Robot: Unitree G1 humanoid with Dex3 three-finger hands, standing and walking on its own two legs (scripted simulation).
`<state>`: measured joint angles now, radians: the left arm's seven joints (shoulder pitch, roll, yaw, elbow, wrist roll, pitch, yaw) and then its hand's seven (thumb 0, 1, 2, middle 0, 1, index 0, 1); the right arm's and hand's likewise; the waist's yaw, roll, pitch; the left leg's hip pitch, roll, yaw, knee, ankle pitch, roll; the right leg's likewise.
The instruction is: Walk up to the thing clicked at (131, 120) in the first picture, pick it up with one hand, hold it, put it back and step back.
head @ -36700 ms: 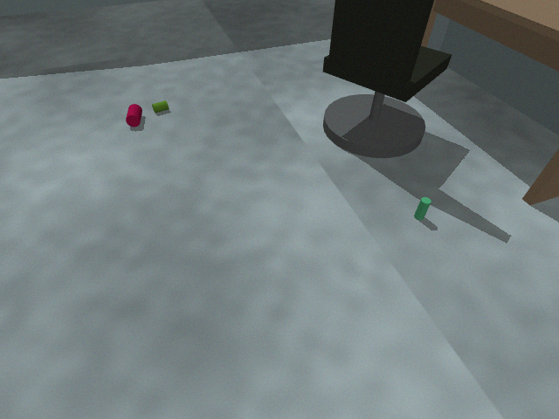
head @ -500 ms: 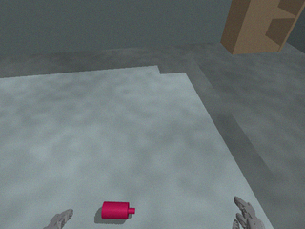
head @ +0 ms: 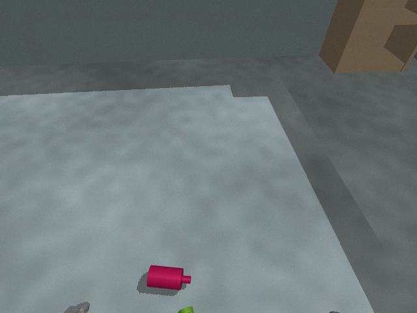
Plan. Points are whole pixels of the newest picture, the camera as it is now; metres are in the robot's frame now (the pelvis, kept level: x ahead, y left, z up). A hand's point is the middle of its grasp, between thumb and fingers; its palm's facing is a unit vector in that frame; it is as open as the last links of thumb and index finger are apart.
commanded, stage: stand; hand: left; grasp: from above
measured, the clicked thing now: (170, 277) +0.45 +0.16 -0.71
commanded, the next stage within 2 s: none
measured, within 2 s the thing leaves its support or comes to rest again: neither
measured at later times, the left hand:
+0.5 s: hand out of the picture +0.03 +0.24 -0.13, palm faces +0.06 -0.94 -0.34, open 7.4 cm
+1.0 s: hand out of the picture +0.05 +0.24 -0.13, palm faces +0.04 -0.94 -0.34, open 7.4 cm
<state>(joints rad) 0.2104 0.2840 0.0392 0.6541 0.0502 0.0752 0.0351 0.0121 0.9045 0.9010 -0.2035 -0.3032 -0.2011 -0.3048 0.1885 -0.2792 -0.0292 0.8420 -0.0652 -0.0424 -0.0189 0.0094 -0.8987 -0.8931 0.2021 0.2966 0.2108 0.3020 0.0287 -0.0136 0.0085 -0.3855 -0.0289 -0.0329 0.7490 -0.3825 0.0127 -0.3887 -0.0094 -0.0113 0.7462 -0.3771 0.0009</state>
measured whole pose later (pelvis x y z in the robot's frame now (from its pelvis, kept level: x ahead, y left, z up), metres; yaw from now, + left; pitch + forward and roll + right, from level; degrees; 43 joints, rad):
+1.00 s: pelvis +0.00 -0.01 +0.04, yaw +1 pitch -3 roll +0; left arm 0.12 0.30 0.04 1.18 0.03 0.00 0.02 0.01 0.91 0.90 -0.20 -0.30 -0.20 -0.30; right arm 0.15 -0.31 -0.01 1.13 -0.03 0.00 -0.02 0.00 -0.90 -0.89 0.20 0.30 0.21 0.30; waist 0.01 0.01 0.06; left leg -0.10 -0.01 -0.05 0.34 -0.18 0.00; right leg -0.09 0.00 -0.03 0.32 -0.17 -0.01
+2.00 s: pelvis +0.02 -0.01 +0.04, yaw +0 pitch -2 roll +0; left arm 0.10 0.32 0.03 1.16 0.01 -0.01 0.01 0.01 0.91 0.90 -0.20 -0.30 -0.20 -0.30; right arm 0.12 -0.33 0.00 1.13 -0.02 -0.01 -0.01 0.00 -0.90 -0.89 0.20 0.30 0.21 0.30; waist 0.01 0.01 0.05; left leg -0.08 0.00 -0.05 0.30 -0.18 -0.01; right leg -0.08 0.01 -0.02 0.29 -0.17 -0.01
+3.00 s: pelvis -0.12 +0.02 +0.01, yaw -6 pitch -2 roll +0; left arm 0.14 0.40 0.08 0.86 0.02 0.06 0.01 0.01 0.91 0.90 -0.20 -0.30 -0.20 -0.30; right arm 0.14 -0.35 -0.04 0.84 -0.03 0.03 -0.01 0.00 -0.90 -0.89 0.20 0.30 0.21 0.30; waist -0.01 -0.02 0.20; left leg -0.38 0.03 0.05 0.63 -0.22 0.02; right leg -0.30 0.04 0.09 0.83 -0.49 0.02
